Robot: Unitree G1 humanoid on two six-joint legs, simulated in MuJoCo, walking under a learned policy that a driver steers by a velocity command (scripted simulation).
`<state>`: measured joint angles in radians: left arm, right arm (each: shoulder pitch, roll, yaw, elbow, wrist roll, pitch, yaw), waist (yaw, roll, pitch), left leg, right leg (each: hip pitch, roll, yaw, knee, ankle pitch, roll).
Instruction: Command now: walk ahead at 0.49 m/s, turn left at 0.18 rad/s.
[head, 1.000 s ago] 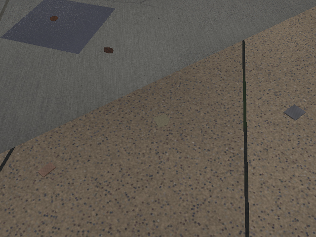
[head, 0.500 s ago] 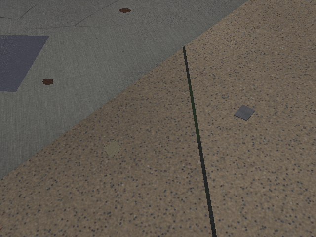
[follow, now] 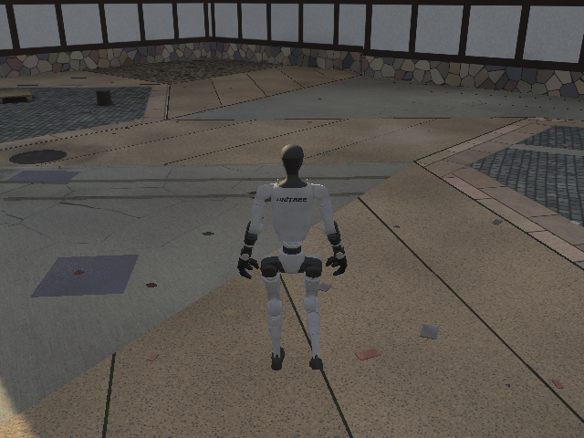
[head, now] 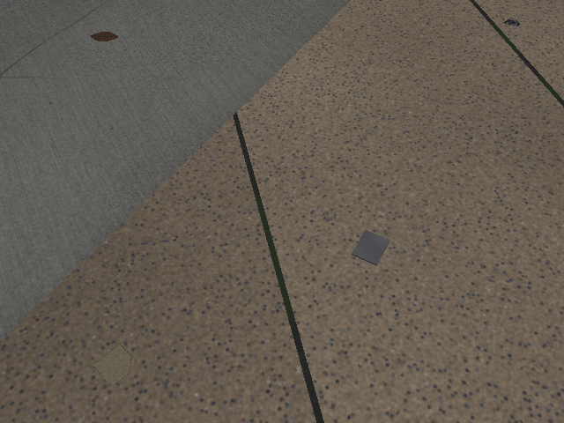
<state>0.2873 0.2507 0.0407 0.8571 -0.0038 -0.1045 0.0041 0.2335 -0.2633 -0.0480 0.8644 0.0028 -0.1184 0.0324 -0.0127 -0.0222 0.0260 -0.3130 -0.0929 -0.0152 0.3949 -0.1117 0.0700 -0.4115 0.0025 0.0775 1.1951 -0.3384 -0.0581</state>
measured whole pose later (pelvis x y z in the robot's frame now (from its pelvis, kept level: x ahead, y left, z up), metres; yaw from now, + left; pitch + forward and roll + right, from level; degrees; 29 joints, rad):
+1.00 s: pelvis +0.48 +0.11 +0.00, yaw +26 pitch +1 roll +0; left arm 0.30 0.26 0.01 0.86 0.07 -0.12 -0.06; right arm 0.27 -0.23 -0.05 0.77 -0.05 -0.10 0.03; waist 0.02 -0.02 0.05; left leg -0.31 -0.05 0.09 0.48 -0.20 0.08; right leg -0.52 -0.09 0.07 1.25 -0.29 -0.07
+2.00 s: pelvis +0.68 +0.22 +0.01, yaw -7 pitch +2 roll -1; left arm 0.20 0.33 0.11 0.69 -0.02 0.06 0.03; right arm 0.19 -0.24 -0.05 0.71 -0.02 -0.02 -0.04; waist -0.02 -0.04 0.01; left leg -0.22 0.01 0.06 0.42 -0.23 0.04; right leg -0.58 0.05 0.12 1.09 -0.35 0.09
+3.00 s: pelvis +0.73 +0.22 +0.00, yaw +14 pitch +1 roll +0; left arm 0.23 0.29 0.04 0.79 0.02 0.01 -0.02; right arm 0.34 -0.29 -0.05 0.72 -0.03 0.01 0.02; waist -0.02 0.02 -0.04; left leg -0.17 -0.09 -0.11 0.41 -0.26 0.08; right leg -0.30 0.02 -0.04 0.57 -0.32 -0.04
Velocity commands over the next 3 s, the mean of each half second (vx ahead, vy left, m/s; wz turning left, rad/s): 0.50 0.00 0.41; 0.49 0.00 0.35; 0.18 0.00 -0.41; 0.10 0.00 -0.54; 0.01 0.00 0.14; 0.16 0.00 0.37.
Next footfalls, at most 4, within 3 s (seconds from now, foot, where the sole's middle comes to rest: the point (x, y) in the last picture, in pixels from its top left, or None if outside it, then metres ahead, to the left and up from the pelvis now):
0.32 right None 0.33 -0.13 -0.78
0.84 left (201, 405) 0.52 0.21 -0.78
1.30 right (237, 301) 0.79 0.14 -0.78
1.78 left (168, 326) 0.72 0.31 -0.78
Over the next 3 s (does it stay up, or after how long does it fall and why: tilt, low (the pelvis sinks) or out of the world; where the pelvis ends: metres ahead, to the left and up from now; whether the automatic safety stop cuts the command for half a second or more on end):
stays up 0.73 0.22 0.00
